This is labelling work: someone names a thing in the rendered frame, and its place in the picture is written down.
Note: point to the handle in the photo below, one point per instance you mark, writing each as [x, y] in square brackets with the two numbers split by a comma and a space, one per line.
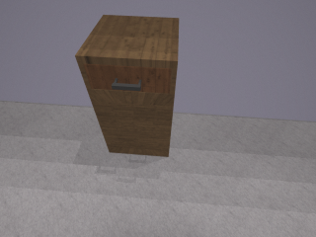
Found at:
[125, 86]

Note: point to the cabinet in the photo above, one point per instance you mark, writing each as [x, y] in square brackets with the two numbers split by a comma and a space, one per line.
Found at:
[133, 122]

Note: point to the drawer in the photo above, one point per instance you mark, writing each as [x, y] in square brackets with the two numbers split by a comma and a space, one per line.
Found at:
[153, 79]

